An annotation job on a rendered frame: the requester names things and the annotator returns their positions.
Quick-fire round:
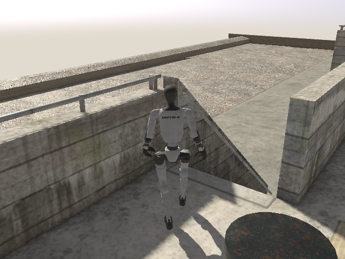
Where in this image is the left robot hand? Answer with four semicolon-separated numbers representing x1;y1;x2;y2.
143;147;155;157

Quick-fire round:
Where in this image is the left robot forearm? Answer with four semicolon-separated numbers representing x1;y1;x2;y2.
143;131;152;149

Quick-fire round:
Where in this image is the right robot hand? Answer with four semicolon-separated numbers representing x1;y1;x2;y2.
194;149;206;161

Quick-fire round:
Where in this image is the robot left upper arm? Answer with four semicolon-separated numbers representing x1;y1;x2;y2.
146;109;160;139

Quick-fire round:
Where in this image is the left robot shin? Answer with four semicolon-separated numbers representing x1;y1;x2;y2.
160;185;171;222

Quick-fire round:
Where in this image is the robot right upper arm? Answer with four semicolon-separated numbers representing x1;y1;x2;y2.
182;108;198;138

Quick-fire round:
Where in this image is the humanoid robot head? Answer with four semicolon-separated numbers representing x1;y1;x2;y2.
162;85;180;111

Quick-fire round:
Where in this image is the right robot forearm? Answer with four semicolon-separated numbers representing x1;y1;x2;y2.
193;129;204;151

